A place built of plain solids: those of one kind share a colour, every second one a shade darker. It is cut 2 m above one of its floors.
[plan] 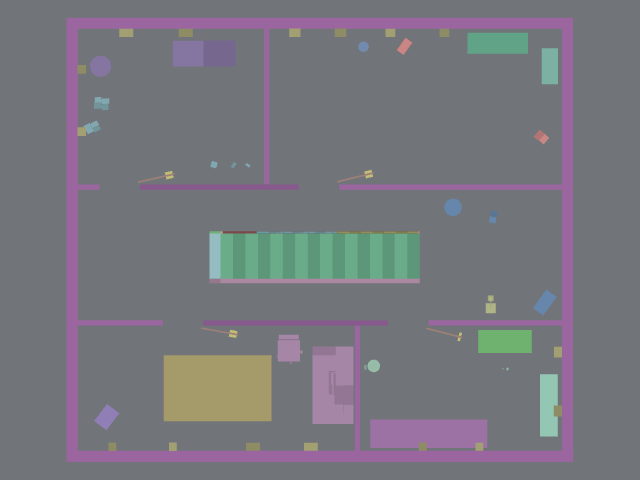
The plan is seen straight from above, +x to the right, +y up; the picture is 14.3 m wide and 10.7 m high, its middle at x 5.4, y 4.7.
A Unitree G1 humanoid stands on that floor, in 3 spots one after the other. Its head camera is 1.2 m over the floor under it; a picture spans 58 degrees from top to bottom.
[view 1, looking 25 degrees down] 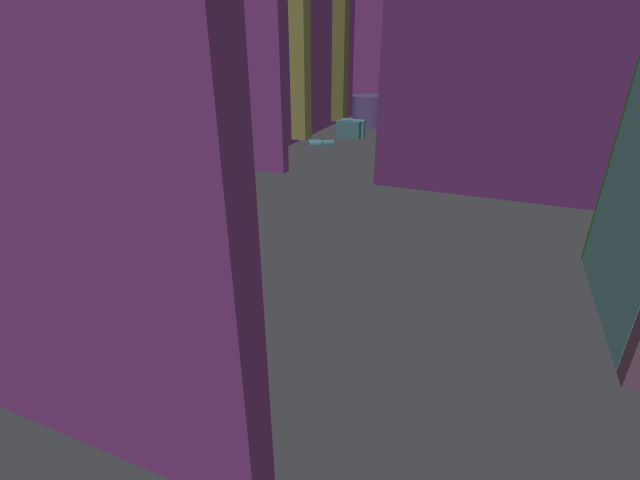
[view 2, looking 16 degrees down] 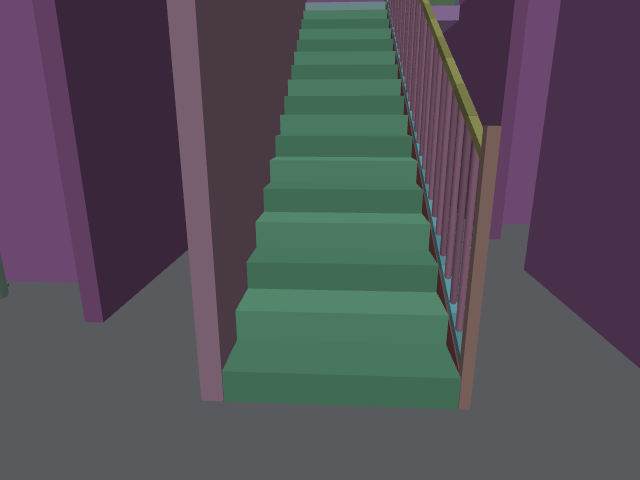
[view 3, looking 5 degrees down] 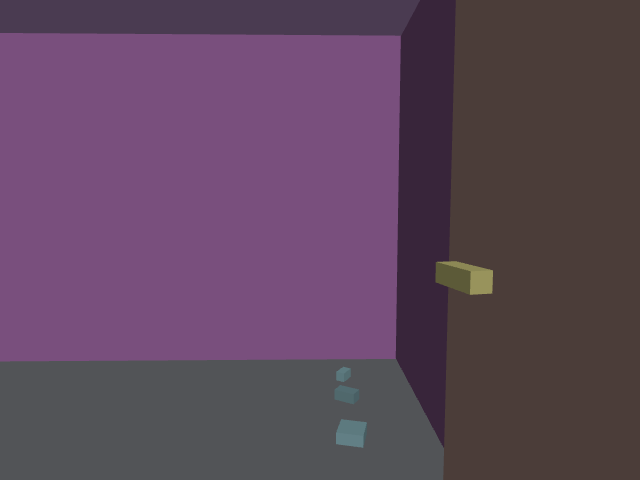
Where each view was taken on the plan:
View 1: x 2.35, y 2.15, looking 112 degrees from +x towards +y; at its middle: ground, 2.84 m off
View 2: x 9.22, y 4.34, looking -177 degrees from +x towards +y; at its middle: step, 2.53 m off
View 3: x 0.93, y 6.58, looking -1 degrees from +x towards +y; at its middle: wall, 3.24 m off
